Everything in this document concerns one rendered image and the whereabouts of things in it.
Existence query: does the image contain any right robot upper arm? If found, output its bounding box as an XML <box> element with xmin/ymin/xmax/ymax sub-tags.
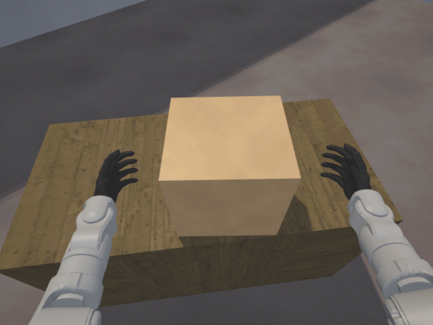
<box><xmin>384</xmin><ymin>288</ymin><xmax>433</xmax><ymax>325</ymax></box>

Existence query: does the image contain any pedestal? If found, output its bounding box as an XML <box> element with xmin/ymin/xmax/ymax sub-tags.
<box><xmin>0</xmin><ymin>98</ymin><xmax>403</xmax><ymax>307</ymax></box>

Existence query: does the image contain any robot left hand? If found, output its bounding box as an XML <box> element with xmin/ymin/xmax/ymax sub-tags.
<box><xmin>93</xmin><ymin>150</ymin><xmax>138</xmax><ymax>203</ymax></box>

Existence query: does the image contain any left robot upper arm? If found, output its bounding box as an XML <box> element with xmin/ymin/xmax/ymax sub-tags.
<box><xmin>32</xmin><ymin>307</ymin><xmax>101</xmax><ymax>325</ymax></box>

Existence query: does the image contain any robot right hand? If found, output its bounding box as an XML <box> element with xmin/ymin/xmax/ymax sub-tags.
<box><xmin>321</xmin><ymin>144</ymin><xmax>371</xmax><ymax>200</ymax></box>

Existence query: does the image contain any carton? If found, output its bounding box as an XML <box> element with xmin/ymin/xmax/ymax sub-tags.
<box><xmin>159</xmin><ymin>95</ymin><xmax>301</xmax><ymax>236</ymax></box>

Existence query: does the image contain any right robot forearm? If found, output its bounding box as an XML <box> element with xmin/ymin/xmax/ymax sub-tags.
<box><xmin>348</xmin><ymin>190</ymin><xmax>433</xmax><ymax>299</ymax></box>

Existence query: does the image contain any left robot forearm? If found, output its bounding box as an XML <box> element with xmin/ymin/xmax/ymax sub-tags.
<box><xmin>28</xmin><ymin>196</ymin><xmax>117</xmax><ymax>325</ymax></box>

